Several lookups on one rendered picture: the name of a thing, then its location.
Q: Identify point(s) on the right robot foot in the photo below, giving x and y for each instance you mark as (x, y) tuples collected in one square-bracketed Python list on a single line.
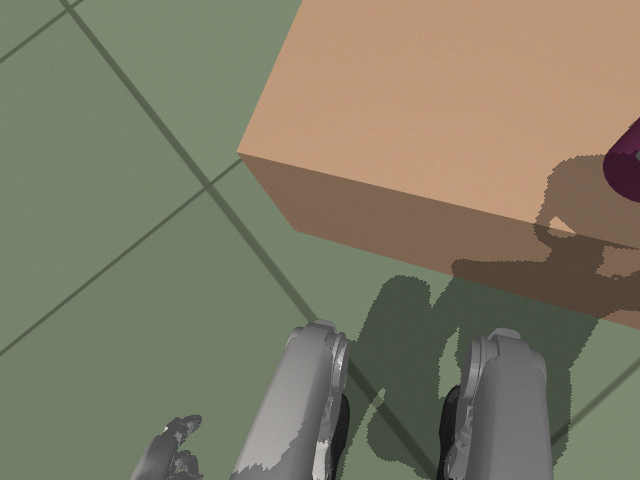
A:
[(447, 432)]

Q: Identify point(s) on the left robot hand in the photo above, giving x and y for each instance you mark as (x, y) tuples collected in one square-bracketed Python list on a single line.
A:
[(161, 461)]

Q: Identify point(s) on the can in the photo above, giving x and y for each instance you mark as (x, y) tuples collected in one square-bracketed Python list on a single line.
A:
[(621, 167)]

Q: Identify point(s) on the left robot foot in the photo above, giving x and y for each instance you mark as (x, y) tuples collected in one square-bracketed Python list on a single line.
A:
[(340, 436)]

